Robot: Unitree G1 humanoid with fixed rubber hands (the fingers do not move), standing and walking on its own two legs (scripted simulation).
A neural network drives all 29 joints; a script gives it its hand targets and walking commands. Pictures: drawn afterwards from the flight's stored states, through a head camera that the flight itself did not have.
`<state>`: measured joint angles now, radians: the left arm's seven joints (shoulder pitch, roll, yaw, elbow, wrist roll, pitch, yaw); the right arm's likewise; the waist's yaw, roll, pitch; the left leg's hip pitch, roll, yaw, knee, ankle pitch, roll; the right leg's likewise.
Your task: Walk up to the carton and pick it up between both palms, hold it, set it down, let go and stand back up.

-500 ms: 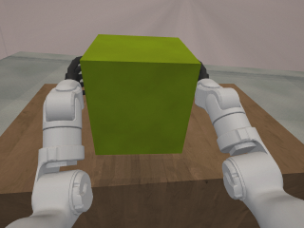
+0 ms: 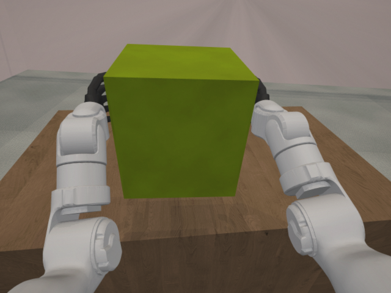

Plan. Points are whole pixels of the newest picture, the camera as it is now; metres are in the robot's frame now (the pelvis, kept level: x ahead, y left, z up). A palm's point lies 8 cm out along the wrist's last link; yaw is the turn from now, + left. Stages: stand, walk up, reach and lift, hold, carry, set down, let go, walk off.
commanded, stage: hold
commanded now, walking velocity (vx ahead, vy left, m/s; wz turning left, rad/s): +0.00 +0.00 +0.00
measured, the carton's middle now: (180, 118) +0.40 +0.01 +0.25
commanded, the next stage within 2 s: none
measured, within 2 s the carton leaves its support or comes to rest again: neither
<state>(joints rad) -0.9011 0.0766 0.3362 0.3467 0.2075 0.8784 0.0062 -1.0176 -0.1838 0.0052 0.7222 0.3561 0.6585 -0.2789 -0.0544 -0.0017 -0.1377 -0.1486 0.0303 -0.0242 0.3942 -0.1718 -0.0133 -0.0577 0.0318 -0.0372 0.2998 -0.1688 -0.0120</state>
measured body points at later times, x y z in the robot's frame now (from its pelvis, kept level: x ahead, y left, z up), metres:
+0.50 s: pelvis +0.00 +0.00 +0.00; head -0.09 +0.02 +0.44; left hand +0.38 +0.17 +0.28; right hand +0.39 -0.15 +0.28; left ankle +0.03 +0.12 -0.75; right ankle +0.00 -0.11 -0.75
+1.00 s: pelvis +0.00 +0.00 +0.00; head -0.08 +0.02 +0.44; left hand +0.38 +0.17 +0.28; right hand +0.39 -0.15 +0.28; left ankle +0.03 +0.12 -0.75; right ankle +0.00 -0.11 -0.75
